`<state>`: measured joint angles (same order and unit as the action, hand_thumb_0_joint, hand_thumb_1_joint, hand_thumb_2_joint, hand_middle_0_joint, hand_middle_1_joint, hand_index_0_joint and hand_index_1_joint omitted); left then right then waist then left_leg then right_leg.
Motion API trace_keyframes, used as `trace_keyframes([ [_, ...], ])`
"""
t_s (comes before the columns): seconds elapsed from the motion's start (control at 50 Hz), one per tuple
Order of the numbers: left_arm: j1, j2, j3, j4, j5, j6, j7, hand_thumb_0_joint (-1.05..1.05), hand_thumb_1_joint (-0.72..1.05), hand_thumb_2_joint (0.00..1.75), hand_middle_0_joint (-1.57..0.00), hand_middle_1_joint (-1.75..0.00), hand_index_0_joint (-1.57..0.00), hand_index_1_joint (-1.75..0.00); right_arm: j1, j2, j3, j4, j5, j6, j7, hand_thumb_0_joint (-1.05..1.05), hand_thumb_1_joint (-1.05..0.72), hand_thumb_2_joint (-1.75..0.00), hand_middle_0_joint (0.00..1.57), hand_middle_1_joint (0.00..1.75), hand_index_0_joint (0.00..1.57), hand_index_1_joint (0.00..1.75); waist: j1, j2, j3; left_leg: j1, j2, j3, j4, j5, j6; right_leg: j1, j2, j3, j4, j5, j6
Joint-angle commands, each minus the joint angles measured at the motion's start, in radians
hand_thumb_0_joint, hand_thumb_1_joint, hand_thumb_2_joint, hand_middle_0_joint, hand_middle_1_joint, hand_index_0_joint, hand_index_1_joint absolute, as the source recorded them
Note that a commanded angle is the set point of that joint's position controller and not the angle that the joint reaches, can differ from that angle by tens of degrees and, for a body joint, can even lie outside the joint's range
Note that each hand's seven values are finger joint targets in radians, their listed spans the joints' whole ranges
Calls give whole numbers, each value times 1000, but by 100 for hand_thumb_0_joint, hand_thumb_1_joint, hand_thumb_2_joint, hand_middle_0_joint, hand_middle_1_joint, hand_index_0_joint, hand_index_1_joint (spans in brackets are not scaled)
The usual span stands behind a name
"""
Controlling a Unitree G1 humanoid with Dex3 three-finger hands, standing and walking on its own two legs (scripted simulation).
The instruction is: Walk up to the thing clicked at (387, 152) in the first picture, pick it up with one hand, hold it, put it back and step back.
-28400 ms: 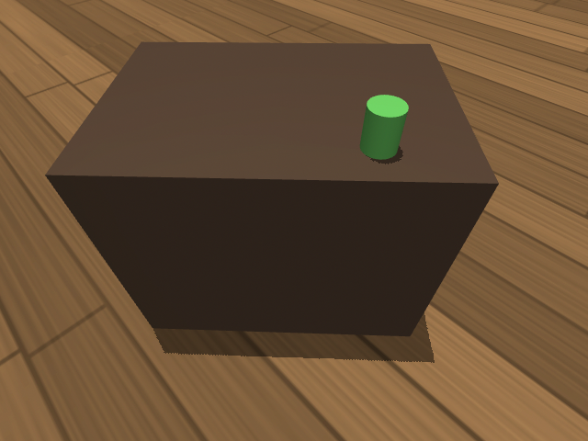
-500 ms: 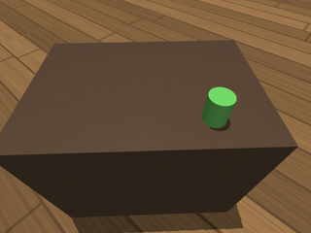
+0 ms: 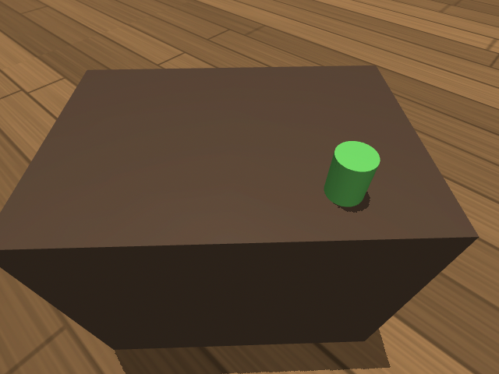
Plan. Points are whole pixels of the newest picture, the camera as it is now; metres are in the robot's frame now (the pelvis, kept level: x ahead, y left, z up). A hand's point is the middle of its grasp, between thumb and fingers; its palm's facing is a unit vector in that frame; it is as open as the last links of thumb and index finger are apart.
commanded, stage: stand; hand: right
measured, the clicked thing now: (349, 174) +0.47 -0.19 +0.02
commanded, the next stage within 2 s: step back in 0.94 s
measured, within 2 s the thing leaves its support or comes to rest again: neither
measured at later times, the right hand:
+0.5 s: hand out of the picture +0.06 -0.25 -0.16, palm faces -0.01 +0.94 -0.34, open 7.4 cm
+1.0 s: hand out of the picture +0.07 -0.25 -0.16, palm faces -0.01 +0.94 -0.34, open 7.4 cm
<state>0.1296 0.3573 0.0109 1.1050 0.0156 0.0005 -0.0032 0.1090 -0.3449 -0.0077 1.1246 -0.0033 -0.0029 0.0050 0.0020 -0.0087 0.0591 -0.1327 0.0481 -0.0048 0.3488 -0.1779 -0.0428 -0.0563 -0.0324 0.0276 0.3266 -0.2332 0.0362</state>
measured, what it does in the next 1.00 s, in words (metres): stands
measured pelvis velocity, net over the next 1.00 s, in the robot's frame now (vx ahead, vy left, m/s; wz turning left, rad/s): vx -0.01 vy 0.00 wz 0.00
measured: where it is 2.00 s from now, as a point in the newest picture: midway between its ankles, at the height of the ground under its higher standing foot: outside the picture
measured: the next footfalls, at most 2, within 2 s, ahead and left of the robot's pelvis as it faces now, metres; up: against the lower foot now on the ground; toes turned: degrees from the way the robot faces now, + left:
left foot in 1.44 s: -0.10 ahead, +0.12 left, +0.00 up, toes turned +0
right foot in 1.86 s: -0.15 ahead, -0.09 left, +0.00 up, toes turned +0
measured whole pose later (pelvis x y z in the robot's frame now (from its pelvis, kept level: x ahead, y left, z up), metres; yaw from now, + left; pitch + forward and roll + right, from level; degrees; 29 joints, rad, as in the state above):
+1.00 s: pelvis -0.01 +0.00 +0.00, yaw +0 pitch -2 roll +0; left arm 0.13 0.37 0.03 1.07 0.00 0.01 0.00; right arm 0.10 -0.35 -0.02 1.10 0.00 0.01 0.01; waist 0.00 -0.01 0.08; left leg -0.17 0.05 0.00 0.39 -0.19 -0.04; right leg -0.10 -0.03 0.03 0.39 -0.25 0.04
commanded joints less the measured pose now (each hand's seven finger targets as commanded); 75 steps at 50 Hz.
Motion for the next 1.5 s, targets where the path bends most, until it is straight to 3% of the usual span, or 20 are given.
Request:
trace_keyframes([
  [0.0,-24,213,38,-52,-4,-21,14,0,90,90,-20,-30,-20,-30,-32,-220,-41,-58,-4,-19,-15,0,-90,-90,20,30,20,30,-2,13,-83,64,87,-55,-32,206,56,-46,-95,36,-42,202,-50],
  [0.42,-19,215,38,-56,-3,-24,15,0,90,90,-20,-30,-20,-30,-25,-217,-40,-57,-4,-16,-11,0,-90,-90,20,30,20,30,-7,8,-57,38,80,-60,-45,137,52,-61,-93,40,-61,144,-49],
  [0.62,-11,212,35,-60,-4,-23,13,0,90,90,-20,-30,-20,-30,-25,-222,-41,-57,-4,-22,-14,0,-90,-90,20,30,20,30,-2,24,-87,70,87,-53,-29,223,53,-53,-95,38,-42,212,-51],
  [0.84,-16,213,36,-60,-4,-22,13,0,90,90,-20,-30,-20,-30,-27,-224,-44,-56,-5,-20,-12,0,-90,-90,20,30,20,30,-4,13,-67,52,82,-56,-44,149,57,-70,-93,42,-49,152,-52],
  [0.9,-19,213,35,-60,-6,-23,14,0,90,90,-20,-30,-20,-30,-23,-220,-43,-57,-4,-22,-11,0,-90,-90,20,30,20,30,-5,11,-77,51,81,-55,-38,198,54,-54,-94,39,-43,190,-53],
  [0.92,-28,270,74,-88,-25,-10,18,0,90,90,-20,-30,-20,-30,-54,-274,-63,-78,1,-4,-8,0,-90,-90,20,30,20,30,1,23,17,-8,76,-75,46,362,87,-120,-68,38,62,355,-59],
  [1.0,0,230,77,-128,-29,6,26,0,90,90,-20,-30,-20,-30,-28,-263,-76,-118,15,11,-9,0,-90,-90,20,30,20,30,-4,53,-98,9,117,-82,94,496,146,-92,-28,-7,197,347,-76],
  [1.06,4,209,75,-152,-22,22,23,0,90,90,-20,-30,-20,-30,-43,-290,-96,-155,12,26,-9,0,-90,-90,20,30,20,30,-5,119,-133,-49,155,-124,85,394,196,-105,4,-15,298,203,-83],
  [1.1,46,215,81,-160,-15,26,20,0,90,90,-20,-30,-20,-30,-67,-291,-102,-186,12,37,-10,0,-90,-90,20,30,20,30,13,131,-150,-95,145,-121,141,283,205,-103,-14,10,305,138,-101],
  [1.14,52,263,95,-175,-8,23,16,0,90,90,-20,-30,-20,-30,-91,-249,-95,-216,13,48,-6,0,-90,-90,20,30,20,30,31,10,-126,-129,15,-50,306,82,138,-160,-129,148,138,206,-169],
  [1.16,23,324,111,-187,-1,20,16,0,90,90,-20,-30,-20,-30,-101,-208,-90,-228,10,53,-6,0,-90,-90,20,30,20,30,43,-131,-85,-171,-117,10,496,-130,81,-208,-252,284,13,290,-243],
  [1.18,-15,363,120,-220,13,14,19,0,90,90,-20,-30,-20,-30,-80,-200,-88,-240,0,63,-9,0,-90,-90,20,30,20,30,43,-184,-64,-236,-150,-64,675,-403,75,-240,-349,391,-10,347,-316],
  [1.2,-42,371,123,-244,25,9,22,0,90,90,-20,-30,-20,-30,-38,-217,-92,-240,-8,66,-9,0,-90,-90,20,30,20,30,26,-180,-61,-229,-118,-111,759,-429,81,-289,-369,405,11,369,-344],
  [1.26,-141,300,111,-282,25,12,27,0,90,90,-20,-30,-20,-30,43,-225,-99,-221,23,58,-4,0,-90,-90,20,30,20,30,-33,-164,-70,-228,-120,-114,783,-348,73,-255,-231,189,93,402,-272],
  [1.36,-49,275,113,-310,16,25,41,0,90,90,-20,-30,-20,-30,68,-220,-80,-248,-1,39,-16,0,-90,-90,20,30,20,30,18,-195,-144,-275,-51,-73,334,-309,60,33,-230,201,226,503,-226],
  [1.4,-42,276,106,-316,-9,42,34,0,90,90,-20,-30,-20,-30,98,-213,-87,-237,-18,24,-21,0,-90,-90,20,30,20,30,-9,-161,-141,-155,-66,-16,41,-78,66,-1,-184,152,327,531,-186],
  [1.42,-32,250,96,-328,-17,48,31,0,90,90,-20,-30,-20,-30,101,-241,-98,-240,-32,17,-24,0,-90,-90,20,30,20,30,-7,-86,-153,-38,4,-102,0,180,79,-113,-123,114,397,413,-137],
  [1.44,-8,188,87,-341,-23,53,28,0,90,90,-20,-30,-20,-30,83,-325,-124,-258,-46,13,-25,0,-90,-90,20,30,20,30,15,151,-165,101,178,-333,46,515,114,-340,38,43,561,-34,-83],
  [1.46,-16,176,86,-335,-18,58,40,0,90,90,-20,-30,-20,-30,40,-377,-130,-272,-47,16,-20,0,-90,-90,20,30,20,30,24,181,-122,107,224,-351,81,675,160,-466,153,80,648,-370,-65],
  [1.48,-63,198,98,-333,-7,60,56,0,90,90,-20,-30,-20,-30,79,-413,-136,-277,-34,18,-20,0,-90,-90,20,30,20,30,-53,285,-117,-29,321,-469,14,555,234,-400,157,168,751,-454,-51],
])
